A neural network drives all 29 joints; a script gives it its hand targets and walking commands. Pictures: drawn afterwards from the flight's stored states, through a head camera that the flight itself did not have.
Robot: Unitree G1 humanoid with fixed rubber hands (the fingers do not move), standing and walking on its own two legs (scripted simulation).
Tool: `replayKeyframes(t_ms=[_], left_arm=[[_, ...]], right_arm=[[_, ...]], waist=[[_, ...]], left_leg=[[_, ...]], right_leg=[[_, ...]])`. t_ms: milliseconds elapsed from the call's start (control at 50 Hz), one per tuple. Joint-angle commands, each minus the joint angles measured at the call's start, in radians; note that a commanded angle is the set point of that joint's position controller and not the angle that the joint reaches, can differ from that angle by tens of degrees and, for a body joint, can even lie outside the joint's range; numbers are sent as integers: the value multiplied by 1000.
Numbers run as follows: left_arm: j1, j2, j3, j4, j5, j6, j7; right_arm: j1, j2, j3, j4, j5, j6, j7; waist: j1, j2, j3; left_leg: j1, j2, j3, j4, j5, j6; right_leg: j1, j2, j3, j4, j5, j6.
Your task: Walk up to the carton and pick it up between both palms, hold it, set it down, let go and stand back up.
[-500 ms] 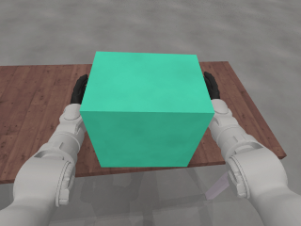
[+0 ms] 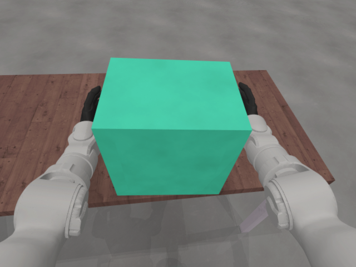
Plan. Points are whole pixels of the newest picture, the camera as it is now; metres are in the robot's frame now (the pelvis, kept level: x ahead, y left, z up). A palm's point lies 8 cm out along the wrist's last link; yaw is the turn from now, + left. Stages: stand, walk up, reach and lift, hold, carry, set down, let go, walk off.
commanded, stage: reach and lift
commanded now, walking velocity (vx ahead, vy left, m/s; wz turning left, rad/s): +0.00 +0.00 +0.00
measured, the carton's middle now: (170, 132) +0.44 +0.05 +0.05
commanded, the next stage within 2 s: none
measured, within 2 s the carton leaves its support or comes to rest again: leaves its support in 0.90 s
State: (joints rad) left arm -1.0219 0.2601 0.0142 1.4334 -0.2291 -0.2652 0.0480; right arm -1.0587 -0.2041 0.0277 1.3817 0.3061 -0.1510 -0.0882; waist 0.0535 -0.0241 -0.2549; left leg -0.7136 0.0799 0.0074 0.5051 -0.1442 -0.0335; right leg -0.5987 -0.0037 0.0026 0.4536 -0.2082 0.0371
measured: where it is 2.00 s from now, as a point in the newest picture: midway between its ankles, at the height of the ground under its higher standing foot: outside the picture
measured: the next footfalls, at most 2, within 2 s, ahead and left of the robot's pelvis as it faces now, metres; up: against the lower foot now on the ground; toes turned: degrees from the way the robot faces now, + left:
none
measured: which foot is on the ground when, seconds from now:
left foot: down 0.00-1.00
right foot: down 0.00-1.00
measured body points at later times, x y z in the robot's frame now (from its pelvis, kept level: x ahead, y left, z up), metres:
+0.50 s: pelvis +0.02 +0.00 +0.02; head +0.07 +0.01 +0.46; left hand +0.44 +0.23 +0.09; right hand +0.47 -0.13 +0.11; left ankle +0.04 +0.14 -0.73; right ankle -0.01 -0.15 -0.73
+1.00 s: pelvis +0.02 -0.01 +0.02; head +0.05 +0.02 +0.47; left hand +0.43 +0.23 +0.10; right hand +0.45 -0.14 +0.11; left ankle +0.04 +0.13 -0.73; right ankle -0.01 -0.15 -0.73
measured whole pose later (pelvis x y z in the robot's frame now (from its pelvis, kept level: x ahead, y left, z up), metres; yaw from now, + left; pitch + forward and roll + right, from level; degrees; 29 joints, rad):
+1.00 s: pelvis +0.02 -0.01 +0.02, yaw +1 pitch +9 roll -1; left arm -0.76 0.17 0.37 1.05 0.17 -0.22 -0.05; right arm -0.77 -0.04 -0.37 1.05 -0.23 -0.24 -0.08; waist 0.04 -0.06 -0.09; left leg -0.34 0.07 0.05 0.29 -0.09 -0.04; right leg -0.24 -0.02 -0.02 0.25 -0.16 0.03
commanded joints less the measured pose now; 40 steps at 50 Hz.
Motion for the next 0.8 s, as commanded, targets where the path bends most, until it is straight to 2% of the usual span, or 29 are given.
replayKeyframes(t_ms=[0,80,120,180,240,300,400,440,520,540,560,680,720,780], left_arm=[[-486,10,1,-152,18,-44,-21],[-494,-44,21,-184,48,-60,-37],[-487,-92,62,-173,98,-61,-56],[-491,-218,135,-175,202,-68,-112],[-498,-490,169,-180,330,-79,-192],[-450,-566,177,-203,391,-79,-212],[-437,-562,215,-277,430,-43,-198],[-411,-562,216,-286,430,-21,-199],[-393,-575,211,-334,441,18,-199],[-393,-590,199,-350,438,26,-197],[-396,-593,190,-370,431,30,-195],[-385,-626,162,-418,433,37,-196],[-407,-646,140,-452,424,31,-194],[-419,-665,125,-478,415,18,-195]], right_arm=[[-435,-36,-13,-177,-34,-40,12],[-429,34,-32,-208,-73,-48,22],[-423,93,-67,-218,-129,-49,36],[-400,247,-151,-217,-257,-59,70],[-392,545,-190,-251,-429,-81,131],[-333,628,-211,-300,-525,-90,160],[-271,673,-229,-318,-572,-72,171],[-256,680,-232,-312,-591,-66,173],[-239,698,-228,-324,-599,-55,173],[-241,702,-226,-336,-603,-56,172],[-240,714,-215,-346,-599,-57,170],[-251,755,-165,-389,-583,-82,159],[-260,761,-159,-397,-575,-101,156],[-289,772,-144,-442,-578,-134,148]], waist=[[8,58,-528],[6,52,-538],[5,54,-512],[-6,54,-451],[-10,65,-392],[-16,80,-384],[3,64,-313],[1,42,-282],[14,39,-273],[8,46,-286],[14,36,-299],[30,59,-342],[18,78,-360],[20,61,-392]], left_leg=[[532,-48,62,42,403,-47],[531,-49,65,35,437,-43],[544,-51,70,19,421,-41],[561,-55,81,-15,421,-39],[585,-61,89,-64,432,-33],[626,-59,98,-88,470,-31],[636,-63,114,-125,437,-27],[649,-60,113,-138,430,-18],[701,-59,125,-137,468,-21],[716,-60,127,-133,489,-23],[722,-60,127,-132,508,-25],[701,-64,138,-116,589,-33],[716,-62,135,-110,619,-42],[712,-68,140,-105,640,-45]], right_leg=[[78,36,-62,-50,189,-23],[119,29,-58,-52,238,-21],[141,24,-62,-68,233,-21],[204,16,-66,-93,261,-21],[302,10,-66,-114,339,-16],[364,13,-68,-128,397,-13],[375,19,-68,-155,336,-5],[378,20,-70,-165,313,0],[381,21,-74,-178,315,0],[383,20,-73,-174,334,3],[383,23,-75,-171,356,4],[448,19,-72,-144,493,11],[455,18,-76,-138,525,9],[475,21,-81,-135,562,13]])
